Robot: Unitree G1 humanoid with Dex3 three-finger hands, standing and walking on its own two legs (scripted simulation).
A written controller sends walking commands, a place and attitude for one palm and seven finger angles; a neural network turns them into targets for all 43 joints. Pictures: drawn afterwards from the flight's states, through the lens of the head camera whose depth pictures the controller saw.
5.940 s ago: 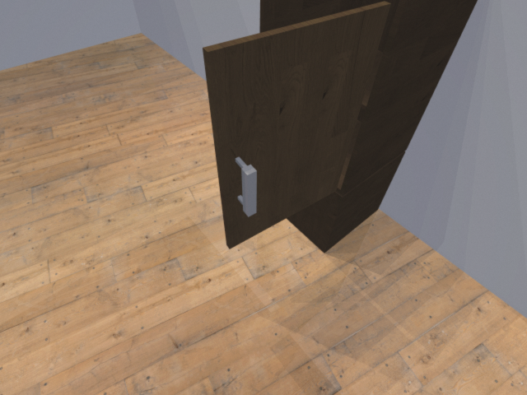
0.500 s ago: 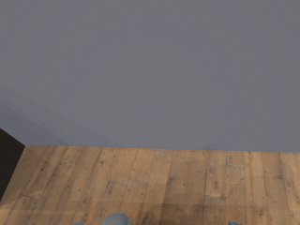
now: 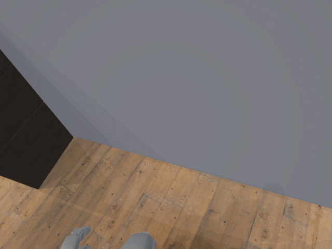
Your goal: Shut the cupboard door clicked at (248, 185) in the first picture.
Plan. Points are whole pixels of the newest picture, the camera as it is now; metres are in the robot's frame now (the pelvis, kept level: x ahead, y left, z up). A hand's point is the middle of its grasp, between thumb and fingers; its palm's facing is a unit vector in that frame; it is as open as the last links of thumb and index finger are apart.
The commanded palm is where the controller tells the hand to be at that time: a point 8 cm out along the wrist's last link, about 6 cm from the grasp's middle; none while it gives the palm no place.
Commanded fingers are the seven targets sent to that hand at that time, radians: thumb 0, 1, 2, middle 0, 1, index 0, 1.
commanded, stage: turn to face it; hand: left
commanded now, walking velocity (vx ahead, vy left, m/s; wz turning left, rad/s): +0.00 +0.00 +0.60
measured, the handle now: out of the picture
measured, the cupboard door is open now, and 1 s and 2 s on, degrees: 84 84 84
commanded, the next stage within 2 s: take the last steps up to it in 1.62 s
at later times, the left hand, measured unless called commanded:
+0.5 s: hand out of the picture +0.04 +0.23 -0.15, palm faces +0.33 -0.90 -0.29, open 7.4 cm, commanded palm none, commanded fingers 0.00 0.90 0.90 -0.20 -0.30 -0.20 -0.30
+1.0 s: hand out of the picture -0.05 +0.16 -0.18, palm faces +0.62 -0.75 -0.23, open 7.4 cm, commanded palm none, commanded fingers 0.00 0.90 0.90 -0.20 -0.30 -0.20 -0.30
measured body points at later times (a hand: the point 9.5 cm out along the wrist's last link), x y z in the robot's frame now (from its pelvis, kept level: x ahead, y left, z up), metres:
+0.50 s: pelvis +0.01 -0.02 +0.00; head +0.07 +0.00 +0.45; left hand +0.02 +0.27 -0.13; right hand +0.18 -0.23 -0.14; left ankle -0.01 +0.12 -0.73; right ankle +0.05 -0.15 -0.69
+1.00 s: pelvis +0.03 -0.04 -0.01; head +0.06 +0.01 +0.44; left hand -0.09 +0.20 -0.16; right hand +0.28 -0.17 -0.13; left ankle -0.04 +0.05 -0.73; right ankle +0.07 -0.16 -0.70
